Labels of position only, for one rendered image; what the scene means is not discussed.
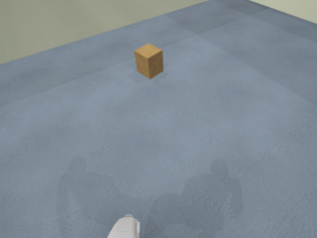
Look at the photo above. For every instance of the left robot thigh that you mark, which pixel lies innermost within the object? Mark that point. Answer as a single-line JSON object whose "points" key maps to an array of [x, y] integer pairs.
{"points": [[126, 227]]}

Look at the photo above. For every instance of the carton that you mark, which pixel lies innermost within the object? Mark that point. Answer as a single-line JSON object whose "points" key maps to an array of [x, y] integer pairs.
{"points": [[149, 60]]}

